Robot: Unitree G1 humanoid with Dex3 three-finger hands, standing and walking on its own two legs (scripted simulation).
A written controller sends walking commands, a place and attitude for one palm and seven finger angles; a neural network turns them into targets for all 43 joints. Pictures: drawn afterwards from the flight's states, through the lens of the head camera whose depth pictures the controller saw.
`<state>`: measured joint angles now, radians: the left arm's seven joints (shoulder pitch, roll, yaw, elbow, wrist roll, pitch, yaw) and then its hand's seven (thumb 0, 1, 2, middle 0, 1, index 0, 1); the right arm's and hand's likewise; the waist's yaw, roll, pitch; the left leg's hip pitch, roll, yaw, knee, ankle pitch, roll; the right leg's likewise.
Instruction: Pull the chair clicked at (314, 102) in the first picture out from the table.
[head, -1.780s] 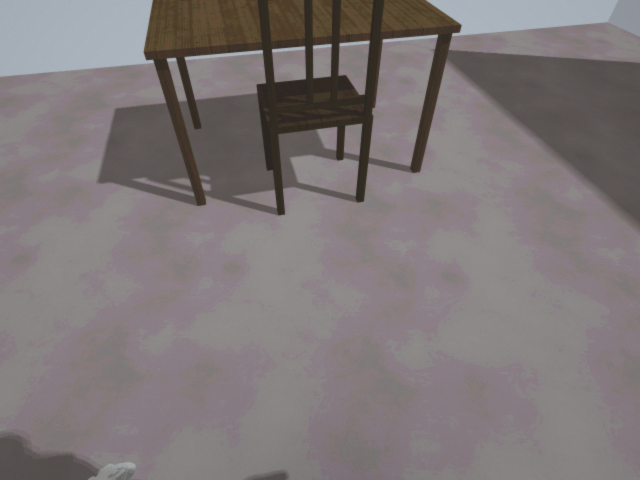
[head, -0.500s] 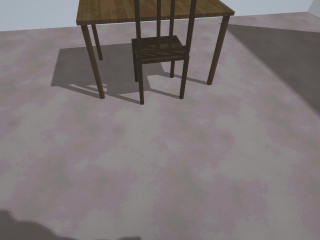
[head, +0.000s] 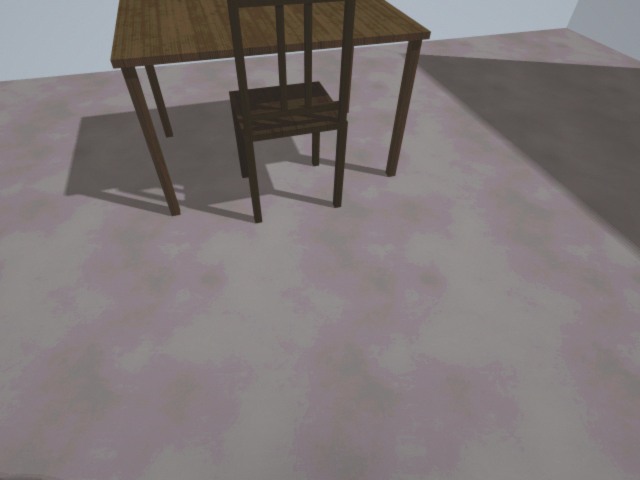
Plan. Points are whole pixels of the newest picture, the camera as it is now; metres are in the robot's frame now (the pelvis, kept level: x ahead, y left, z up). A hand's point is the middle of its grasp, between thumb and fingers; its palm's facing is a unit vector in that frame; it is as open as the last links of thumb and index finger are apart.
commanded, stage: walk to a spot facing it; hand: left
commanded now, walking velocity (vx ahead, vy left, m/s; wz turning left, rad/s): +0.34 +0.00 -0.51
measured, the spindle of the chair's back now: (281, 61) +1.39 +0.24 -0.05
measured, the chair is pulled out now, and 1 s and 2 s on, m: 0.00 0.00 0.00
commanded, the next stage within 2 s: turn to face it in 1.76 s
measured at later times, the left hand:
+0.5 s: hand out of the picture +0.12 +0.15 -0.17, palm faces -0.08 -0.98 -0.16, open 7.4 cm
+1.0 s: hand (269, 281) +0.52 +0.15 -0.16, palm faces -0.33 -0.93 -0.15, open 7.4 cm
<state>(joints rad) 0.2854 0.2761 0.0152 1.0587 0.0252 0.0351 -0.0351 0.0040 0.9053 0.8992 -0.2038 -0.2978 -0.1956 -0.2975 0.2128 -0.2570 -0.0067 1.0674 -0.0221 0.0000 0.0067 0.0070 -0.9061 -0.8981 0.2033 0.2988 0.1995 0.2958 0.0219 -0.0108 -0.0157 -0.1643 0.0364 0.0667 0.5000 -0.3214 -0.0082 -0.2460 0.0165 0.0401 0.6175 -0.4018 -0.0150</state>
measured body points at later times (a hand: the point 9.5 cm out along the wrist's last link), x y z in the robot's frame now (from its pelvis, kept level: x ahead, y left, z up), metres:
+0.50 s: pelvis +0.17 -0.02 +0.00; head +0.20 -0.02 +0.45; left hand +0.12 +0.20 -0.15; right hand +0.24 -0.27 -0.14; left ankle +0.30 +0.09 -0.69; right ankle +0.03 -0.11 -0.74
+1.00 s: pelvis +0.39 +0.00 +0.01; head +0.40 +0.02 +0.46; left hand +0.54 +0.20 -0.15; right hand +0.24 -0.19 -0.14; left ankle +0.34 +0.07 -0.74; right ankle +0.42 -0.18 -0.65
